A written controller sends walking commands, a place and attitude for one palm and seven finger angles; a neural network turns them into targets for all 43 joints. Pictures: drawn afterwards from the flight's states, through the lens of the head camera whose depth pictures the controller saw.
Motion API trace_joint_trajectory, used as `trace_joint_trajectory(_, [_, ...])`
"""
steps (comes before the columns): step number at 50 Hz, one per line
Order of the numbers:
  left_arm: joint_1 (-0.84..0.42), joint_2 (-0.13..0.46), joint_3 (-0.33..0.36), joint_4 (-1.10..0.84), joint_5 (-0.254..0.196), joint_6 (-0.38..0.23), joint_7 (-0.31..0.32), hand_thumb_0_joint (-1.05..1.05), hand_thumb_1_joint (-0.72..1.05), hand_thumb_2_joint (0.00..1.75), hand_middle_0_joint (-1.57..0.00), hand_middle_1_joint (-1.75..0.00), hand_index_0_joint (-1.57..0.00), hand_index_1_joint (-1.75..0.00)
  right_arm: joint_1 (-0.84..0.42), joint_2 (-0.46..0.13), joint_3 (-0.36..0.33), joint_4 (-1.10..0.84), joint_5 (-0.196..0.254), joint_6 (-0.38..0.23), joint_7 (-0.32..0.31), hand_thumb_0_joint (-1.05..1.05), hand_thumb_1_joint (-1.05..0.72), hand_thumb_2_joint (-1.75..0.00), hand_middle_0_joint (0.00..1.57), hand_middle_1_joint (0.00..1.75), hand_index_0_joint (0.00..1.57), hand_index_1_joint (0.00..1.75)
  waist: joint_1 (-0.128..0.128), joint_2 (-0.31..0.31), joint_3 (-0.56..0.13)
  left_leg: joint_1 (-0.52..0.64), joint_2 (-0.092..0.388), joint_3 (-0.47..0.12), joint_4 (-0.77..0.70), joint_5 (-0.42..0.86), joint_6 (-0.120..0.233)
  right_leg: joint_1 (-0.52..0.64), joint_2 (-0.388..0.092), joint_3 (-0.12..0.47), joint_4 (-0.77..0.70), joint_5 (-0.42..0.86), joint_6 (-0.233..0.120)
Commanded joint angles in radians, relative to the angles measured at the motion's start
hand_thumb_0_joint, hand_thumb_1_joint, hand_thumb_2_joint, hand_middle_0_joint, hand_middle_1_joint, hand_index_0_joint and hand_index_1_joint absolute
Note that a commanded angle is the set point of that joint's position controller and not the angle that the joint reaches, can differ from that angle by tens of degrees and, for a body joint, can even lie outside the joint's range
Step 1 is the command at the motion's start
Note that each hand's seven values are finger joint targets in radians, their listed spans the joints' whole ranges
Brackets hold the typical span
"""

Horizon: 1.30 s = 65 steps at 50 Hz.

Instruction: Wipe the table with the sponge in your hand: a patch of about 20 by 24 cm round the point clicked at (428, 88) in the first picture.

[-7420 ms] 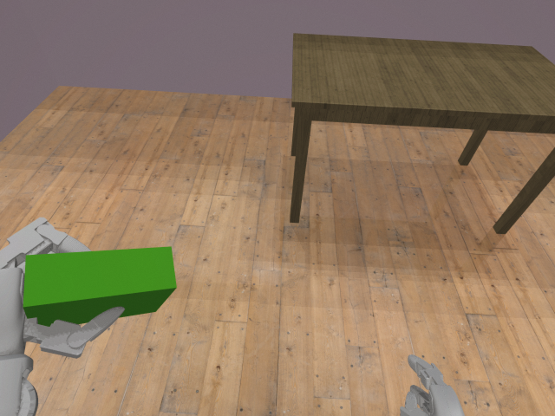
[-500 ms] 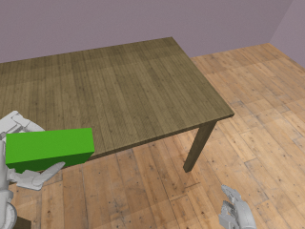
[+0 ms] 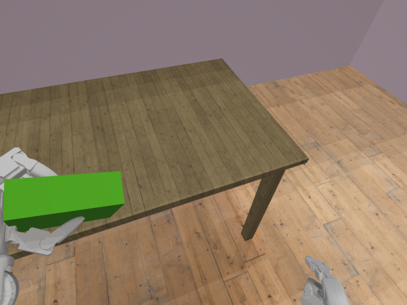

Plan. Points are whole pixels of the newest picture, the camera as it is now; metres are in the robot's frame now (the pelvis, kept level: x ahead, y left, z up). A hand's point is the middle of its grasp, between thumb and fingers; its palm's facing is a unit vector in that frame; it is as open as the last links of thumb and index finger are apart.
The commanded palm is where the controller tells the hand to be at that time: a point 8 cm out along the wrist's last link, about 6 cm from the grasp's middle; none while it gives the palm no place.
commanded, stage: shuffle to correct the standing spot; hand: left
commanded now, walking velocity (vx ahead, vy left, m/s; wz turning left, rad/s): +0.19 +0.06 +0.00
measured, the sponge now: (84, 200) +0.24 +0.20 +0.15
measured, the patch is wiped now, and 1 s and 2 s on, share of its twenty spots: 0.00 0.00 0.00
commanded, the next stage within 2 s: come to a stop and stand still in 0.68 s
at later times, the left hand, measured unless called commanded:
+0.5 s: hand (23, 181) +0.25 +0.28 +0.18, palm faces +0.41 -0.83 -0.36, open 9.3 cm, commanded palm +0.20 +0.31 +0.19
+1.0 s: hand (50, 145) +0.32 +0.27 +0.17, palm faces +0.32 -0.85 -0.41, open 9.3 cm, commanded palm +0.26 +0.32 +0.19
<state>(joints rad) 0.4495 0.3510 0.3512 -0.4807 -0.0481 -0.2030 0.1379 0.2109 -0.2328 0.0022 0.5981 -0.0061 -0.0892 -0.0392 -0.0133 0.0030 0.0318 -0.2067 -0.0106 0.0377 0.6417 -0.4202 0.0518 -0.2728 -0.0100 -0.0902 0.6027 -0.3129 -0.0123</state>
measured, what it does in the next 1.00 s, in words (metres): walks ahead: left foot, then right foot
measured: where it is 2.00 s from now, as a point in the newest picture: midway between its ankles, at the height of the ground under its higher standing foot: outside the picture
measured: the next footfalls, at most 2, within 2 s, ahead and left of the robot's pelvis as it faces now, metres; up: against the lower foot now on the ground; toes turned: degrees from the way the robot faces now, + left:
left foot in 0.42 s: +0.08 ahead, +0.14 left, +0.00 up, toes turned +0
right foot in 0.66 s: +0.13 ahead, -0.04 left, +0.00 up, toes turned -1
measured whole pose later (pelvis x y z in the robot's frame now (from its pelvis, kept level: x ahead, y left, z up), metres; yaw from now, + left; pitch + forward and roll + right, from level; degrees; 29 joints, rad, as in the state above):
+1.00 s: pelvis +0.09 +0.04 +0.01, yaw -2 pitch -2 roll +0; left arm 0.49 0.36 0.35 -0.52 -0.06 -0.16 0.12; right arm 0.17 -0.25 -0.03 0.63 0.01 -0.07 -0.05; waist -0.01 0.00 0.09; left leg -0.21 0.04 0.02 0.51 -0.27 -0.02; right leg -0.19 0.02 -0.09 0.49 -0.26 -0.05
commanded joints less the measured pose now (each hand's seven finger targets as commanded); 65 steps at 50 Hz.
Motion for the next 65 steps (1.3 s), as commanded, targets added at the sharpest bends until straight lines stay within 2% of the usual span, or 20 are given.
trace_joint_trajectory(1, [-0.046,0.199,0.153,-0.268,-0.015,-0.079,0.024,0.00,0.10,1.30,-1.20,-1.60,-1.20,-1.60,-0.115,-0.110,-0.044,-0.163,0.007,-0.053,-0.003,0.00,-0.90,-0.90,0.20,0.30,0.20,0.30,0.009,0.035,-0.134,-0.122,0.062,-0.093,-0.034,0.364,-0.005,0.191,-0.106,0.169,0.011,0.323,-0.098])
trace_joint_trajectory(12, [-0.055,0.185,0.150,-0.284,-0.015,-0.071,0.007,0.00,0.10,1.30,-1.20,-1.60,-1.20,-1.60,-0.106,-0.108,-0.046,-0.170,0.009,-0.048,0.015,0.00,-0.90,-0.90,0.20,0.30,0.20,0.30,0.014,0.106,-0.134,-0.028,0.115,-0.110,-0.005,0.757,-0.039,0.164,-0.002,0.008,0.006,0.217,-0.061])
trace_joint_trajectory(15, [-0.057,0.199,0.152,-0.296,-0.027,-0.071,0.018,0.00,0.10,1.30,-1.20,-1.60,-1.20,-1.60,-0.112,-0.118,-0.066,-0.165,0.025,-0.047,0.023,0.00,-0.90,-0.90,0.20,0.30,0.20,0.30,0.046,-0.180,-0.188,-0.374,-0.005,-0.009,0.419,0.348,-0.070,0.437,-0.269,0.379,-0.080,0.479,-0.255])
trace_joint_trajectory(17, [-0.088,0.219,0.166,-0.313,-0.028,-0.094,0.027,0.00,0.10,1.30,-1.20,-1.60,-1.20,-1.60,-0.126,-0.103,-0.046,-0.135,0.019,-0.030,0.034,0.00,-0.90,-0.90,0.20,0.30,0.20,0.30,0.045,-0.106,-0.053,-0.431,0.133,-0.223,0.372,-0.259,-0.020,0.252,-0.416,0.457,-0.144,0.377,-0.242])
trace_joint_trajectory(19, [-0.143,0.194,0.145,-0.385,-0.015,-0.086,0.025,0.00,0.10,1.30,-1.20,-1.60,-1.20,-1.60,-0.119,-0.082,-0.027,-0.118,0.007,-0.018,0.030,0.00,-0.90,-0.90,0.20,0.30,0.20,0.30,-0.031,0.089,-0.100,-0.038,0.097,-0.113,-0.082,0.010,-0.020,-0.006,-0.243,0.221,0.027,0.231,-0.130])
trace_joint_trajectory(20, [-0.146,0.187,0.140,-0.405,-0.013,-0.096,0.024,0.00,0.10,1.30,-1.20,-1.60,-1.20,-1.60,-0.122,-0.096,-0.031,-0.124,0.005,-0.028,0.016,0.00,-0.90,-0.90,0.20,0.30,0.20,0.30,-0.034,0.322,-0.104,0.114,0.075,-0.160,-0.244,0.094,-0.016,-0.140,-0.040,0.036,0.234,0.078,-0.061])
trace_joint_trajectory(21, [-0.148,0.186,0.133,-0.425,-0.007,-0.104,0.023,0.00,0.10,1.30,-1.20,-1.60,-1.20,-1.60,-0.134,-0.121,-0.053,-0.155,-0.002,-0.048,0.014,0.00,-0.90,-0.90,0.20,0.30,0.20,0.30,-0.015,0.485,-0.107,0.234,0.251,-0.429,-0.357,0.206,0.052,-0.330,0.050,0.010,0.428,-0.206,-0.002])
trace_joint_trajectory(22, [-0.098,0.189,0.140,-0.315,0.000,-0.094,0.015,0.00,0.10,1.30,-1.20,-1.60,-1.20,-1.60,-0.128,-0.106,-0.057,-0.157,0.005,-0.051,0.012,0.00,-0.90,-0.90,0.20,0.30,0.20,0.30,-0.005,0.314,-0.095,0.148,0.294,-0.476,-0.375,0.123,0.130,-0.323,0.049,0.082,0.530,-0.210,-0.008])
trace_joint_trajectory(25, [-0.153,0.197,0.134,-0.306,0.005,-0.056,0.001,0.00,0.10,1.30,-1.20,-1.60,-1.20,-1.60,-0.149,-0.076,-0.032,-0.144,-0.001,-0.060,0.009,0.00,-0.90,-0.90,0.20,0.30,0.20,0.30,0.001,0.120,-0.067,0.164,0.304,-0.429,-0.326,0.437,0.156,-0.366,-0.010,0.096,0.528,-0.180,0.006])
trace_joint_trajectory(31, [-0.010,0.189,0.138,-0.232,-0.001,-0.032,-0.003,0.00,0.10,1.30,-1.20,-1.60,-1.20,-1.60,-0.139,-0.090,-0.016,-0.160,0.011,-0.066,0.006,0.00,-0.90,-0.90,0.20,0.30,0.20,0.30,0.023,0.167,-0.113,-0.109,0.188,-0.122,-0.239,0.277,0.060,0.180,0.034,-0.017,-0.135,0.058,-0.004])
trace_joint_trajectory(32, [0.001,0.208,0.156,-0.198,-0.002,-0.031,-0.002,0.00,0.10,1.30,-1.20,-1.60,-1.20,-1.60,-0.135,-0.086,-0.017,-0.159,0.009,-0.060,0.001,0.00,-0.90,-0.90,0.20,0.30,0.20,0.30,0.027,0.074,-0.126,-0.199,0.154,-0.094,-0.134,0.204,0.040,0.296,0.002,0.057,-0.219,0.067,-0.027])
trace_joint_trajectory(34, [-0.004,0.247,0.186,-0.177,-0.010,-0.026,-0.001,0.00,0.10,1.30,-1.20,-1.60,-1.20,-1.60,-0.120,-0.084,-0.028,-0.159,0.005,-0.045,0.000,0.00,-0.90,-0.90,0.20,0.30,0.20,0.30,0.013,-0.192,-0.124,-0.380,0.016,0.000,0.259,-0.026,-0.020,0.315,-0.313,0.568,-0.397,-0.099,-0.197])
trace_joint_trajectory(35, [-0.039,0.215,0.166,-0.197,-0.021,-0.027,-0.008,0.00,0.10,1.30,-1.20,-1.60,-1.20,-1.60,-0.108,-0.088,-0.042,-0.152,0.014,-0.046,0.008,0.00,-0.90,-0.90,0.20,0.30,0.20,0.30,0.027,-0.220,-0.123,-0.388,0.028,-0.033,0.404,-0.073,-0.037,0.238,-0.374,0.634,-0.439,-0.204,-0.242])
trace_joint_trajectory(39, [-0.075,0.242,0.179,-0.269,-0.012,-0.044,0.005,0.00,0.10,1.30,-1.20,-1.60,-1.20,-1.60,-0.144,-0.073,-0.021,-0.135,0.018,-0.035,0.008,0.00,-0.90,-0.90,0.20,0.30,0.20,0.30,0.009,-0.009,-0.095,-0.253,0.110,-0.074,0.250,-0.044,-0.033,0.091,-0.310,0.348,-0.351,0.135,-0.207])
trace_joint_trajectory(42, [-0.012,0.191,0.148,-0.254,-0.009,-0.049,0.021,0.00,0.10,1.30,-1.20,-1.60,-1.20,-1.60,-0.133,-0.058,-0.020,-0.131,0.003,-0.050,-0.008,0.00,-0.90,-0.90,0.20,0.30,0.20,0.30,0.015,0.000,-0.151,-0.007,0.010,0.057,-0.089,0.171,-0.032,0.111,-0.174,0.170,-0.263,0.247,-0.115])
trace_joint_trajectory(45, [0.009,0.169,0.120,-0.276,-0.020,-0.039,0.014,0.00,0.10,1.30,-1.20,-1.60,-1.20,-1.60,-0.149,-0.093,-0.047,-0.144,0.011,-0.058,-0.017,0.00,-0.90,-0.90,0.20,0.30,0.20,0.30,0.032,0.070,-0.149,0.112,0.147,-0.108,-0.222,0.526,0.000,0.103,-0.082,0.095,-0.130,0.310,-0.011])
trace_joint_trajectory(54, [0.046,0.198,0.147,-0.299,-0.026,-0.002,0.006,0.00,0.10,1.30,-1.20,-1.60,-1.20,-1.60,-0.170,-0.084,-0.034,-0.175,0.006,-0.045,-0.026,0.00,-0.90,-0.90,0.20,0.30,0.20,0.30,0.027,0.092,-0.180,0.099,0.119,-0.089,-0.233,0.737,-0.052,0.239,-0.028,0.073,-0.214,0.493,0.008])
trace_joint_trajectory(63, [-0.030,0.162,0.097,-0.249,-0.038,0.033,0.007,0.00,0.10,1.30,-1.20,-1.60,-1.20,-1.60,-0.155,-0.079,-0.021,-0.176,0.002,-0.030,-0.036,0.00,-0.90,-0.90,0.20,0.30,0.20,0.30,0.025,0.060,-0.160,0.047,0.096,-0.072,-0.286,0.402,-0.055,0.216,-0.032,0.107,-0.310,0.363,0.014])
trace_joint_trajectory(64, [-0.054,0.182,0.107,-0.250,-0.036,0.036,0.010,0.00,0.10,1.30,-1.20,-1.60,-1.20,-1.60,-0.168,-0.080,-0.017,-0.172,0.002,-0.033,-0.040,0.00,-0.90,-0.90,0.20,0.30,0.20,0.30,0.023,0.071,-0.158,0.051,0.091,-0.075,-0.297,0.369,-0.054,0.206,-0.031,0.112,-0.318,0.334,0.013])
trace_joint_trajectory(65, [-1.111,0.958,0.652,-0.410,0.157,-0.066,-0.010,0.00,0.10,1.30,-1.20,-1.60,-1.20,-1.60,0.054,-0.121,-0.059,-0.146,-0.025,-0.083,-0.037,0.00,-0.90,-0.90,0.20,0.30,0.20,0.30,0.037,-0.159,0.026,-0.112,0.131,-0.023,-0.131,0.420,-0.018,0.012,-0.091,0.154,-0.375,0.321,0.087])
